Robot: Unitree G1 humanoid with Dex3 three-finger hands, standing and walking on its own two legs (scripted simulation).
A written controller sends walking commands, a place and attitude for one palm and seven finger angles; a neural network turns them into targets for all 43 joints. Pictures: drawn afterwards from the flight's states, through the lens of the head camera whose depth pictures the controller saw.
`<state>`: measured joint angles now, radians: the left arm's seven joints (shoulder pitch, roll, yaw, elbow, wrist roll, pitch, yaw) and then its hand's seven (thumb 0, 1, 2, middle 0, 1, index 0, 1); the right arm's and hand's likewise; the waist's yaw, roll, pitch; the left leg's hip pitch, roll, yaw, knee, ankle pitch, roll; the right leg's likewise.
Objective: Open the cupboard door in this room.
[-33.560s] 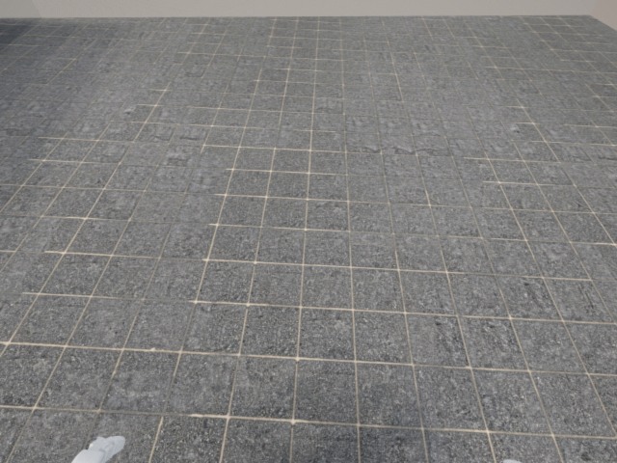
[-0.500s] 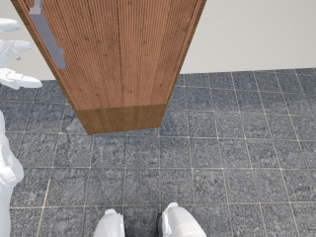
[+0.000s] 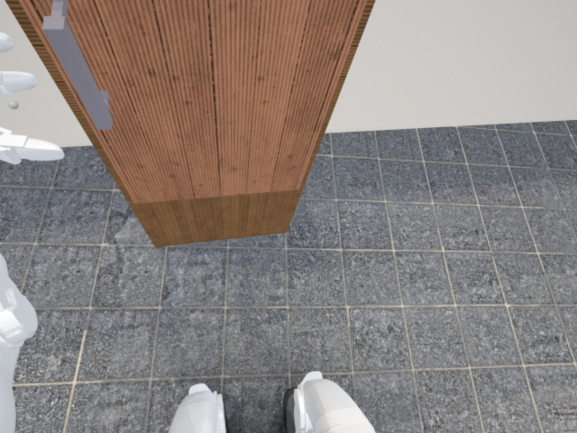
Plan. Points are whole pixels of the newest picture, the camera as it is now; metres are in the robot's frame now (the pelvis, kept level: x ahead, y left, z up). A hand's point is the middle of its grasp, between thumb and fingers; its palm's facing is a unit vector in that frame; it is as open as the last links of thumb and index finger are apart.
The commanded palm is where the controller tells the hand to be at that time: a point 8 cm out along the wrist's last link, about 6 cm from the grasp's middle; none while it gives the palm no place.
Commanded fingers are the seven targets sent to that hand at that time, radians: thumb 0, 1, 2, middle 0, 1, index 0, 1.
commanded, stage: move the hooked fingers beside the handle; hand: left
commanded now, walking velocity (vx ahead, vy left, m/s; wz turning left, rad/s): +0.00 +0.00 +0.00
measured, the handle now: (84, 70) +0.57 +0.22 +0.08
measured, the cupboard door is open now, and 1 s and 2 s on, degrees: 0 0 0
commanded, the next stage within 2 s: slide the fingers in behind the handle in 0.46 s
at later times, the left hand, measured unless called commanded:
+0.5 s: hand (27, 106) +0.51 +0.27 +0.08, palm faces +0.07 -1.00 -0.02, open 14.0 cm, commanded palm +0.49 +0.31 +0.07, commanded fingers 0.00 -0.50 0.30 -0.30 -1.20 -0.30 -1.20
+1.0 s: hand (55, 104) +0.52 +0.24 +0.07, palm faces +0.07 -1.00 +0.01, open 13.9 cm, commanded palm +0.50 +0.27 +0.07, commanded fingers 0.00 -0.50 0.30 -0.30 -1.20 -0.30 -1.20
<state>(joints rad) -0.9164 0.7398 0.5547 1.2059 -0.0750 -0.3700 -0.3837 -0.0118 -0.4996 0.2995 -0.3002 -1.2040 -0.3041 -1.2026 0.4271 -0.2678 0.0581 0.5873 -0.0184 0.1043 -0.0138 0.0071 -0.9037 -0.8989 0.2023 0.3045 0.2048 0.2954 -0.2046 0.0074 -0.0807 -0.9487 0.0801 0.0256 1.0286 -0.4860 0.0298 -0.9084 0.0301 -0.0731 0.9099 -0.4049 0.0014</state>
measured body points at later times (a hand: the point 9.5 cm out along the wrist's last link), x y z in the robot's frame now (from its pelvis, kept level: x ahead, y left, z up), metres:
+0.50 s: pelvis +0.00 +0.00 +0.00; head +0.15 +0.04 +0.42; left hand +0.50 +0.32 +0.08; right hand -0.02 -0.26 -0.10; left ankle -0.01 +0.09 -0.67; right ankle +0.01 -0.13 -0.67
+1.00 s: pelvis +0.00 +0.00 +0.00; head +0.15 +0.04 +0.42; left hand +0.51 +0.30 +0.08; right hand -0.02 -0.27 -0.10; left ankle -0.01 +0.09 -0.67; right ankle +0.01 -0.13 -0.67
